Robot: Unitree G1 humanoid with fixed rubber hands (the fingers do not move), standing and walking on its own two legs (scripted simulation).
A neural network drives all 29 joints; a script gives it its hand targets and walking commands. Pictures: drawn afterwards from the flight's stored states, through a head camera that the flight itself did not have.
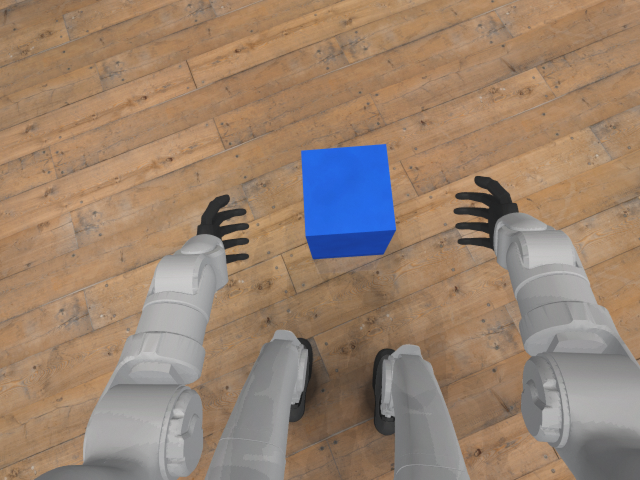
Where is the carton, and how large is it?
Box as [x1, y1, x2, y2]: [301, 144, 395, 258]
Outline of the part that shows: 385,144 301,151 305,234 313,258 383,253 395,230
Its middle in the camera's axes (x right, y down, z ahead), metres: +0.07 -0.08 +0.99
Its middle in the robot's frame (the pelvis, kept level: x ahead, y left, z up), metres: +0.60 +0.03 -0.55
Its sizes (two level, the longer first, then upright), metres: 0.210 0.200 0.250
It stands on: the floor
